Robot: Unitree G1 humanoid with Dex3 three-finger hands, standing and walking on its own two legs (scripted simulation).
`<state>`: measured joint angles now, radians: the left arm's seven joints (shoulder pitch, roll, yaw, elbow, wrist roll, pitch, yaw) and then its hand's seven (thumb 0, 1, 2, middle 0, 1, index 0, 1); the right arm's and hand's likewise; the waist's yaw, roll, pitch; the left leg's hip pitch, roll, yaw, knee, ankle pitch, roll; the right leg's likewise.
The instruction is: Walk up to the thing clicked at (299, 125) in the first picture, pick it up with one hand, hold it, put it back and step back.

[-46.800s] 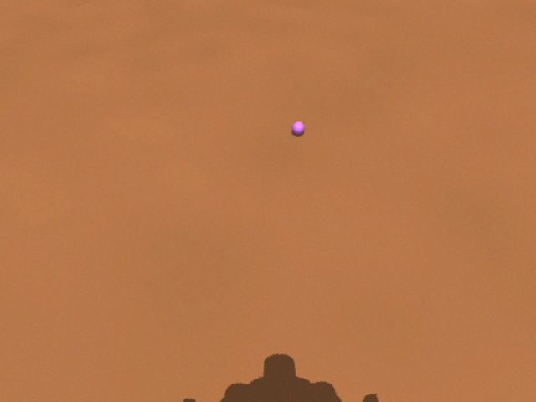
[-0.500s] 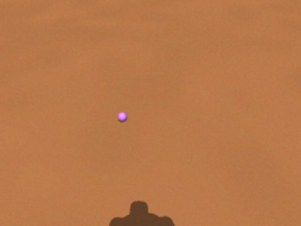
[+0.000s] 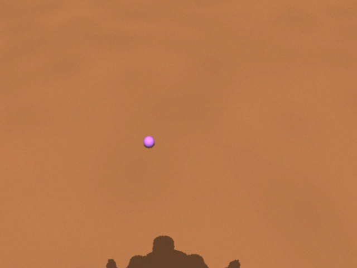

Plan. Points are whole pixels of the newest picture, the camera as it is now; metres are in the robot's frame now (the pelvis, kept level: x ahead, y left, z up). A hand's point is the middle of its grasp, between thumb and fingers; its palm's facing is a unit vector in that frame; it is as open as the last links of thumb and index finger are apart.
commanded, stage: step back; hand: left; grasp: from above
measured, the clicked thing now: (148, 141) +1.04 +0.23 -0.73
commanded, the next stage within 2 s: stand in 0.08 s
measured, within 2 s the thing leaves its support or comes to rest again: neither
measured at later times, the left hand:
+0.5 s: hand out of the picture +0.08 +0.25 -0.14, palm faces -0.02 -0.94 -0.34, open 7.3 cm
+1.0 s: hand out of the picture +0.04 +0.24 -0.15, palm faces -0.03 -0.94 -0.33, open 7.3 cm
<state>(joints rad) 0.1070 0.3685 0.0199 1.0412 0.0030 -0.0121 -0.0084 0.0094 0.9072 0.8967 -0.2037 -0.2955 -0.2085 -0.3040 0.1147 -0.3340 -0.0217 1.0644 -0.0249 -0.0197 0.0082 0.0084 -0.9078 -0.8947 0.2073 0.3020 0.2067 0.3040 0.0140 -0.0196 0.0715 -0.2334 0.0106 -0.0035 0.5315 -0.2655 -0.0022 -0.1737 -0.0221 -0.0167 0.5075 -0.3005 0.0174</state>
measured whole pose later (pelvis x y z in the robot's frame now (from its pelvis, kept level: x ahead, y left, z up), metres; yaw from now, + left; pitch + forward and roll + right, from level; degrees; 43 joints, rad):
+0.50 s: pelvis -0.01 +0.00 +0.01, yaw +0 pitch -3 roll +0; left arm 0.08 0.35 0.00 1.14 0.01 -0.02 -0.01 0.01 0.91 0.90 -0.20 -0.30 -0.21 -0.30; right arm 0.05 -0.34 0.00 1.13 -0.01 -0.01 0.01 0.01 -0.91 -0.89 0.21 0.30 0.21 0.30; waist 0.01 0.00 0.07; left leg -0.12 0.01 0.00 0.33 -0.15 -0.01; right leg -0.07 -0.02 -0.02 0.31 -0.19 0.02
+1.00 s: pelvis -0.02 -0.01 +0.01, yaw +0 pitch -2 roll +0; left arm 0.12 0.35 0.00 1.15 0.01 -0.01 -0.02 0.01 0.91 0.90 -0.20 -0.30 -0.21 -0.30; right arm 0.12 -0.35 0.00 1.15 -0.01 -0.01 0.02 0.01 -0.91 -0.89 0.21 0.30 0.21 0.30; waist 0.00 0.01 0.06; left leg -0.15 0.02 -0.01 0.32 -0.13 -0.02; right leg -0.10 -0.01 -0.02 0.32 -0.18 0.01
